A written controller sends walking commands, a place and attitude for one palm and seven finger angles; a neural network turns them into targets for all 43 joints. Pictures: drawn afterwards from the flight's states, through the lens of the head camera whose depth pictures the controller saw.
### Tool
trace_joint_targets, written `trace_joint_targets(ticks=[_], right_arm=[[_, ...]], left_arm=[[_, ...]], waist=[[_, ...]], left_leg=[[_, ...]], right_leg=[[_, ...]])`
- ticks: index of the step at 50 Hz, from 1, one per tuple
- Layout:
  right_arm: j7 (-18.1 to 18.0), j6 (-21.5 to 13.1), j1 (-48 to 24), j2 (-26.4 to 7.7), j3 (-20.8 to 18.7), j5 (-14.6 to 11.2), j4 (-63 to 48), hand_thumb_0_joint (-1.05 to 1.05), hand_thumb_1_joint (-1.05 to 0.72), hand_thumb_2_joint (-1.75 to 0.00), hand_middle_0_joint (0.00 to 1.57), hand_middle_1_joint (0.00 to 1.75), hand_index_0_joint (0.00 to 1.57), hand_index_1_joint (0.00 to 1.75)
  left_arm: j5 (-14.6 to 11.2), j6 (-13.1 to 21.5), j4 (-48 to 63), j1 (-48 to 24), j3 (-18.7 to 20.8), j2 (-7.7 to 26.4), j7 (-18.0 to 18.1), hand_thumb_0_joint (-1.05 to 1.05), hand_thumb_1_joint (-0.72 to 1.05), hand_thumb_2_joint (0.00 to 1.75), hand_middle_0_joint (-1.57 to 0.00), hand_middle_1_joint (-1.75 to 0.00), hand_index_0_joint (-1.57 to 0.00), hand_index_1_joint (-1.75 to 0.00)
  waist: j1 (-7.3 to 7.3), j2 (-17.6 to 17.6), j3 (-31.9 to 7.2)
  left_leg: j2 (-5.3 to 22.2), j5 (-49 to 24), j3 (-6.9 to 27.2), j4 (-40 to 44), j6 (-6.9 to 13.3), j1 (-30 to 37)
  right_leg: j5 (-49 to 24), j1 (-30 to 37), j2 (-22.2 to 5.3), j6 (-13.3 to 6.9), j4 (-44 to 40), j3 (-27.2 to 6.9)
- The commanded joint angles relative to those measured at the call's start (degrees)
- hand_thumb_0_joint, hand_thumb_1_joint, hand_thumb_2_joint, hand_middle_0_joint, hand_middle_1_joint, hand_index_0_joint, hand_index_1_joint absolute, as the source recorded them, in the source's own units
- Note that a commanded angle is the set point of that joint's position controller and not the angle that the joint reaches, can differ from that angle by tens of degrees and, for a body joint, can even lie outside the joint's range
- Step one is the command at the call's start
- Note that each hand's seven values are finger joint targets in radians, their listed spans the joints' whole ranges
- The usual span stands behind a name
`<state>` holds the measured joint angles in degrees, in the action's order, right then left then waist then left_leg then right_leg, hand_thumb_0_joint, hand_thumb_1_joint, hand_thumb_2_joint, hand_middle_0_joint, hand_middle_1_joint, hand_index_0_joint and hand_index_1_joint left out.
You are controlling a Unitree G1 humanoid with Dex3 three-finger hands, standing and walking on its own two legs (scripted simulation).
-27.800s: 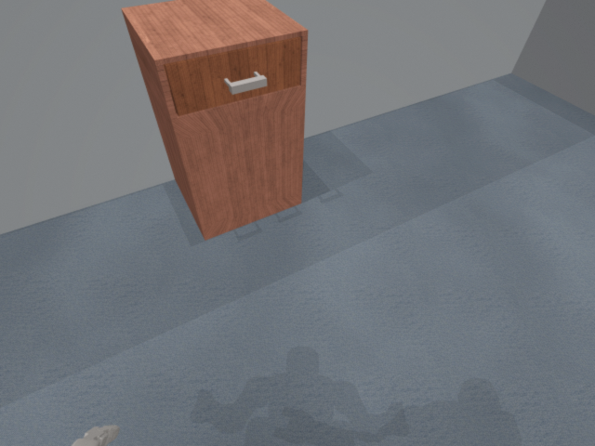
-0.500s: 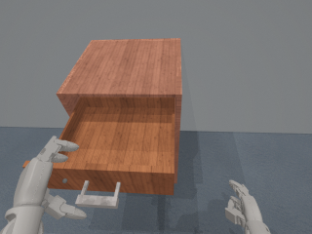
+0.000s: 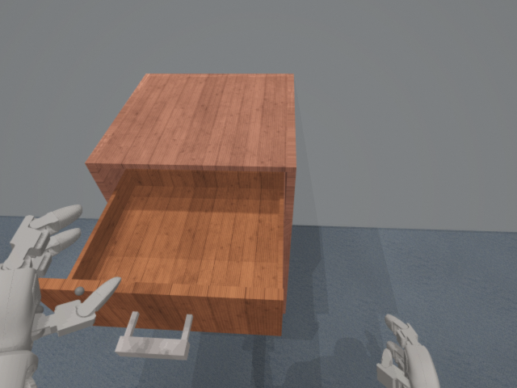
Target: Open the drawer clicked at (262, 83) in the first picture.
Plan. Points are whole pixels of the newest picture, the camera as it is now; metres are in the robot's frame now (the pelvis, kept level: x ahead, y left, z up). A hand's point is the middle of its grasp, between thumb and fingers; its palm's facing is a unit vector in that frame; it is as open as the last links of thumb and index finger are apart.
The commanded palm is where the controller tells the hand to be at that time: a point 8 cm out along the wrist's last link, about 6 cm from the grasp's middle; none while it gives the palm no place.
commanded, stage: draw the hand back to the body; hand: left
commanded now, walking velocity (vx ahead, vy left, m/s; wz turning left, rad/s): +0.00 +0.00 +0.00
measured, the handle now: (157, 333) +0.22 +0.21 -0.08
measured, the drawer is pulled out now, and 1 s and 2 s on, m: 0.30 0.30 0.30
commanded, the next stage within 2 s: step back with the hand held close in 0.40 s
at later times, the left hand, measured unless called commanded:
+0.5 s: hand (63, 297) +0.17 +0.24 +0.16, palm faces +0.42 -0.81 -0.41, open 7.5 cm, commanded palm +0.12 +0.28 +0.17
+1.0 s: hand (31, 329) +0.14 +0.26 +0.15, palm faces +0.31 -0.80 -0.51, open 7.4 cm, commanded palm +0.07 +0.30 +0.17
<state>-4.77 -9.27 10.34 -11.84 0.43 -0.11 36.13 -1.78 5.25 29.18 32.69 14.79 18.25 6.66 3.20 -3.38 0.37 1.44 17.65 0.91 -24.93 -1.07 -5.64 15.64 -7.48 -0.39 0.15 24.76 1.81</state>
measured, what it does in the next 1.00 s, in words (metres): shifts its weight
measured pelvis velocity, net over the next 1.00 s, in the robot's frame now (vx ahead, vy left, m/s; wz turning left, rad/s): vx -0.06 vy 0.02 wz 0.01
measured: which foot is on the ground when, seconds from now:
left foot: down 0.00-1.00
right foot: down 0.00-1.00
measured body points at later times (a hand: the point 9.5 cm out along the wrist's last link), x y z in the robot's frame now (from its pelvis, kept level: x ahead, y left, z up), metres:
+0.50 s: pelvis -0.01 +0.00 +0.00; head -0.02 -0.03 +0.45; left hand +0.14 +0.28 +0.18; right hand +0.20 -0.21 -0.08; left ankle -0.05 +0.13 -0.74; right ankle -0.03 -0.12 -0.74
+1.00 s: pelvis -0.06 +0.02 -0.01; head -0.02 +0.03 +0.44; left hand +0.11 +0.30 +0.18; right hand +0.14 -0.22 -0.08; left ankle -0.05 +0.13 -0.74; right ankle -0.02 -0.12 -0.74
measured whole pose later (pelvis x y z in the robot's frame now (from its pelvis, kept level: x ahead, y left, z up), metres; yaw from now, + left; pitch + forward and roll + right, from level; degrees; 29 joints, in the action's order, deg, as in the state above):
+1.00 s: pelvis -0.06 +0.02 -0.01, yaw +1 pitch +2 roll +0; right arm -4.6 -2.6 8.4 -11.0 -0.9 -1.0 31.1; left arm -2.8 10.4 36.0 38.2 22.6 23.9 7.2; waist -0.2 1.6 2.2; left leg -0.8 14.5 0.9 -29.9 0.4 -17.7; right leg 12.5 -19.2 -2.7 1.5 29.6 1.7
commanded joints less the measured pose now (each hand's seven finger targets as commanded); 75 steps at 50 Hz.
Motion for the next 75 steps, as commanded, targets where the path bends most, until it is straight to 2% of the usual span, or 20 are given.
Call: trace_joint_targets(ticks=[1,8,10,14,25,26,27,29,32,39,45,51,54,58,60,62,65,67,71,75], right_arm=[[-0.5,-3.5,-7.9,-4.7,-1.5,0.0,-9.3,0.00,-0.90,-0.90,0.20,0.30,0.20,0.30],[-0.5,-2.9,-8.4,-4.9,-1.5,-0.4,-9.4,0.00,-0.90,-0.90,0.20,0.30,0.20,0.30],[-0.4,-3.1,-9.0,-5.1,-1.4,-0.3,-9.4,0.00,-0.90,-0.90,0.20,0.30,0.20,0.30],[-0.3,-3.2,-8.6,-5.0,-1.3,-0.2,-9.8,0.00,-0.90,-0.90,0.20,0.30,0.20,0.30],[-0.4,-3.2,-9.0,-5.0,-1.2,-0.4,-9.6,0.00,-0.90,-0.90,0.20,0.30,0.20,0.30],[-0.2,-1.5,-6.5,-6.9,-1.3,-0.6,-11.0,0.00,-0.90,-0.90,0.20,0.30,0.20,0.30],[-0.2,-0.4,-6.9,-5.7,-1.2,-0.5,-9.9,0.00,-0.90,-0.90,0.20,0.30,0.20,0.30],[0.0,0.8,-7.9,-6.2,-1.4,-0.6,-11.0,0.00,-0.90,-0.90,0.20,0.30,0.20,0.30],[0.2,1.8,-7.7,-6.8,-2.0,-0.3,-11.8,0.00,-0.90,-0.90,0.20,0.30,0.20,0.30],[0.1,4.0,-8.1,-6.5,-3.5,-0.7,-13.9,0.00,-0.90,-0.90,0.20,0.30,0.20,0.30],[-0.3,3.8,-8.2,-6.6,-3.8,-0.6,-14.1,0.00,-0.90,-0.90,0.20,0.30,0.20,0.30],[-0.2,2.1,-7.0,-6.9,-3.3,-0.5,-13.9,0.00,-0.90,-0.90,0.20,0.30,0.20,0.30],[-0.1,1.6,-6.2,-6.9,-3.2,-0.8,-13.8,0.00,-0.90,-0.90,0.20,0.30,0.20,0.30],[0.0,1.4,-4.7,-6.6,-3.3,-0.6,-12.3,0.00,-0.90,-0.90,0.20,0.30,0.20,0.30],[-0.3,1.6,-5.1,-7.0,-3.3,-0.4,-11.4,0.00,-0.90,-0.90,0.20,0.30,0.20,0.30],[-0.5,1.8,-5.3,-6.4,-2.6,-0.1,-11.6,0.00,-0.90,-0.90,0.20,0.30,0.20,0.30],[-0.9,1.3,-7.3,-7.4,-2.8,-0.5,-13.8,0.00,-0.90,-0.90,0.20,0.30,0.20,0.30],[-0.7,0.4,-6.6,-6.9,-3.2,-0.3,-14.6,0.00,-0.90,-0.90,0.20,0.30,0.20,0.30],[0.2,-1.7,-5.4,-6.9,-3.3,-0.5,-12.4,0.00,-0.90,-0.90,0.20,0.30,0.20,0.30],[1.1,-2.7,-5.4,-8.0,-2.5,0.9,-9.3,0.00,-0.90,-0.90,0.20,0.30,0.20,0.30]], left_arm=[[-0.1,3.9,12.3,-3.5,8.1,9.3,1.3,0.00,0.58,0.76,-0.22,-0.50,-0.22,-0.50],[-0.5,3.7,9.8,-4.3,7.0,7.9,1.0,0.00,0.83,0.87,-0.21,-0.34,-0.21,-0.34],[-0.4,3.6,10.5,-5.0,7.1,8.2,0.9,0.00,0.90,0.90,-0.20,-0.30,-0.20,-0.30],[-0.4,3.7,11.6,-4.6,7.6,9.0,1.1,0.00,0.90,0.90,-0.20,-0.30,-0.20,-0.30],[-0.6,3.6,11.1,-5.7,7.5,8.8,1.0,0.00,0.90,0.90,-0.20,-0.30,-0.20,-0.30],[-0.9,6.3,15.2,-11.9,15.5,15.8,1.3,0.00,0.90,0.90,-0.20,-0.30,-0.20,-0.30],[-0.5,6.6,9.7,-7.1,12.4,11.7,0.6,0.00,0.90,0.90,-0.20,-0.30,-0.20,-0.30],[-0.3,6.7,9.8,-3.9,10.4,10.0,0.2,0.00,0.90,0.90,-0.20,-0.30,-0.20,-0.30],[-0.3,7.9,12.1,1.1,10.7,9.8,0.3,0.00,0.90,0.90,-0.20,-0.30,-0.20,-0.30],[-0.8,8.6,17.0,6.9,14.2,12.6,0.9,0.00,0.90,0.90,-0.20,-0.30,-0.20,-0.30],[-1.0,8.8,19.0,7.6,14.8,13.0,1.6,0.00,0.90,0.90,-0.20,-0.30,-0.20,-0.30],[-0.8,9.4,19.2,5.4,13.5,11.7,2.2,0.00,0.90,0.90,-0.20,-0.30,-0.20,-0.30],[-0.7,9.6,18.0,3.7,12.9,11.4,2.4,0.00,0.90,0.90,-0.20,-0.30,-0.20,-0.30],[-0.5,10.0,17.2,1.2,12.3,11.9,3.1,0.00,0.90,0.90,-0.20,-0.30,-0.20,-0.30],[-0.3,9.7,17.6,-0.1,12.2,12.5,3.5,0.00,0.90,0.90,-0.20,-0.30,-0.20,-0.30],[-0.1,9.6,18.1,0.2,12.0,11.9,3.7,0.00,0.90,0.90,-0.20,-0.30,-0.20,-0.30],[0.4,10.0,20.7,1.1,13.8,12.9,4.0,0.00,0.90,0.90,-0.20,-0.30,-0.20,-0.30],[1.0,10.9,20.6,1.1,14.1,12.5,3.9,0.00,0.90,0.90,-0.20,-0.30,-0.20,-0.30],[-0.2,11.3,19.8,3.8,13.3,11.8,3.2,0.00,0.90,0.90,-0.20,-0.30,-0.20,-0.30],[-0.6,12.2,19.5,3.0,13.3,12.6,1.5,0.00,0.90,0.90,-0.20,-0.30,-0.20,-0.30]], waist=[[0.27,0.7,-6.1],[0.12,2.0,-3.0],[0.25,-1.1,-2.9],[0.53,1.6,-5.2],[0.24,-0.2,-3.1],[-2.69,2.4,2.6],[-2.98,5.7,1.2],[-3.06,6.5,-0.7],[-2.70,1.6,-6.8],[-2.74,2.7,-12.7],[-2.59,-2.7,-11.5],[-2.63,-3.9,-7.1],[-3.13,0.7,-5.3],[-3.88,9.2,-4.7],[-3.78,9.3,-4.4],[-3.96,6.4,-4.3],[-3.36,-10.9,-4.7],[-3.12,-10.6,-4.8],[-2.44,-4.5,-6.3],[-2.43,-8.4,-8.6]], left_leg=[[0.6,-22.6,-2.4,1.6,1.4,0.4],[0.8,-18.3,-2.2,2.3,1.6,-0.6],[0.6,-17.9,-2.2,2.4,1.4,-0.7],[0.7,-18.9,-1.6,2.4,1.5,-0.3],[0.5,-16.0,-1.7,2.5,1.4,-0.8],[0.9,-12.1,-0.1,0.3,2.6,-5.7],[0.7,-10.3,0.5,-0.6,2.7,-5.1],[0.7,-12.1,0.3,-1.6,2.8,-4.6],[1.5,-19.3,0.4,-1.1,2.8,-4.5],[3.1,-29.4,1.4,-2.0,2.3,-6.1],[5.0,-28.0,3.8,0.7,2.7,-10.3],[6.8,-10.8,5.1,3.4,4.2,-20.8],[4.5,0.2,4.1,0.5,3.9,-23.0],[-1.5,5.7,0.9,-12.1,1.9,-12.9],[-2.1,5.3,0.2,-15.5,1.5,-7.9],[0.0,4.5,2.0,-7.8,2.1,-8.9],[11.4,8.5,15.2,12.0,6.2,-26.8],[15.3,18.1,17.8,16.3,8.8,-37.0],[11.2,-10.9,10.9,2.8,7.6,-18.9],[11.6,-29.1,11.1,-0.5,7.0,-10.5]], right_leg=[[-19.9,2.9,-1.4,-0.4,-2.3,2.1],[-15.7,0.8,-1.3,-0.3,-3.1,2.1],[-15.1,0.8,-1.3,-0.6,-3.5,1.9],[-15.7,2.0,-1.4,-0.5,-2.5,2.2],[-13.0,0.7,-1.3,-0.7,-3.9,1.8],[-15.8,-5.0,-3.8,-0.5,-7.0,-3.4],[-14.7,-5.5,-5.0,-0.7,-7.2,-2.9],[-17.4,-5.0,-5.8,-0.9,-6.5,-3.3],[-21.8,-1.0,-5.8,-1.0,-3.0,-2.0],[-27.7,1.6,-5.2,-0.6,2.0,-0.4],[-20.6,0.6,-3.6,-0.1,5.3,0.7],[-9.8,0.1,-3.2,0.1,8.3,-0.6],[-8.1,-2.6,-5.0,-0.6,4.4,-4.0],[5.2,-16.8,-11.5,-4.3,-8.5,-11.6],[9.3,-22.6,-13.4,-5.6,-11.0,-11.4],[8.0,-20.5,-10.6,-3.8,-6.7,-7.3],[5.8,-5.0,-0.6,0.9,14.9,-0.3],[8.5,1.8,1.1,1.0,27.6,-1.5],[5.1,-7.5,-0.3,0.2,12.0,-0.7],[-3.0,-6.2,-0.1,0.0,1.5,-1.0]])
